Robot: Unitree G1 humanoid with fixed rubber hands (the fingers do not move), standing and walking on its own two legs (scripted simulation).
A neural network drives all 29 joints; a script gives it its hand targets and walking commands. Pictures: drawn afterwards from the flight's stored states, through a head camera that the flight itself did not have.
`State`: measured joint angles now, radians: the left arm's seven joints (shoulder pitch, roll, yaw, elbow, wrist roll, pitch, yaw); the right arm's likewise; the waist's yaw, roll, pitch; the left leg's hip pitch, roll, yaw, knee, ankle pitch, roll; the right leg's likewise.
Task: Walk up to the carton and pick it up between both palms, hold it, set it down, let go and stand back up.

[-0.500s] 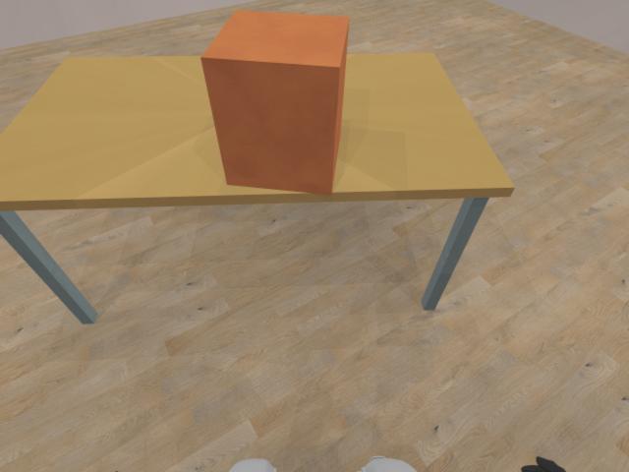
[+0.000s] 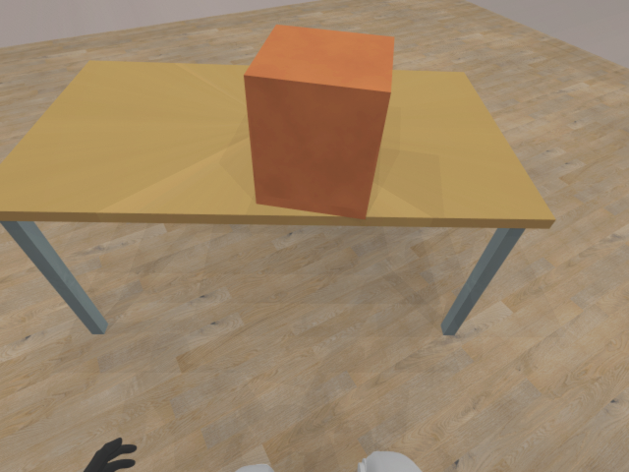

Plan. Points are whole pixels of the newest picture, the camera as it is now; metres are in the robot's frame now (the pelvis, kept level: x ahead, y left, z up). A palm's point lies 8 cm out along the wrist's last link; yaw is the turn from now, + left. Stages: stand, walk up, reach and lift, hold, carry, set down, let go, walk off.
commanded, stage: walk up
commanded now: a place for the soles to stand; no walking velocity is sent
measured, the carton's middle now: (321, 124) +0.78 +0.00 +0.03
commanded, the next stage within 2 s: none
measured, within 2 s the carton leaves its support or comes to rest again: neither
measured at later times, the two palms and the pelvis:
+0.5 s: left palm out of the picture +0.10 +0.26 -0.07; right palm out of the picture +0.12 -0.35 -0.11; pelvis +0.06 -0.05 -0.01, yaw -2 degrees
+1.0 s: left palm (152, 439) +0.19 +0.24 -0.11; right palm out of the picture +0.15 -0.36 -0.08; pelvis +0.09 -0.05 -0.02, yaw -2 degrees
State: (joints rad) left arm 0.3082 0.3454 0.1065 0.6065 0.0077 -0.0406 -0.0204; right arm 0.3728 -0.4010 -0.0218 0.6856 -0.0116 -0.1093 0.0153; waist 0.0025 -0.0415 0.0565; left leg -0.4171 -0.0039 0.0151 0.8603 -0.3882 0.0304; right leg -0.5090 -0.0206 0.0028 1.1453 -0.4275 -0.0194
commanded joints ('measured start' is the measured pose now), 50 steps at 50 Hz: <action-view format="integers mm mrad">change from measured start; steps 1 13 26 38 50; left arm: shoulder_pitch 21 263 127 85 90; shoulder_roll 288 438 393 295 440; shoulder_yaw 49 116 79 49 93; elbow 0 50 -9 24 42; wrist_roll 20 32 12 17 22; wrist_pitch -22 -91 -57 -8 -54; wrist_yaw -6 31 20 21 43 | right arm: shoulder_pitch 100 -21 -61 50 -136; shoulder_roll -316 -91 -255 -333 -268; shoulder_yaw -140 -51 -122 -144 -103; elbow -31 -128 -50 -5 -69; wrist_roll -16 -9 -5 -25 -12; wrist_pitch -35 6 16 -13 32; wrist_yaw -31 -17 1 -46 -41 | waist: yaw -45 101 55 -20 53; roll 217 -194 -267 193 34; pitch -12 -132 76 4 56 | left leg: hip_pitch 262 -493 -245 138 -505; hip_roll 311 -8 77 331 56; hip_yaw -465 22 6 -522 -51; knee -444 465 96 -419 364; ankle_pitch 31 -149 -132 -75 -171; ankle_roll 202 -13 -12 200 -6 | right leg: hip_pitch -304 545 108 -250 263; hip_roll -64 -336 -251 -50 -362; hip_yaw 50 645 427 43 751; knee -11 -773 -719 19 -820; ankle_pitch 1 -192 -219 -109 -287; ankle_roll -5 -144 -270 -24 -222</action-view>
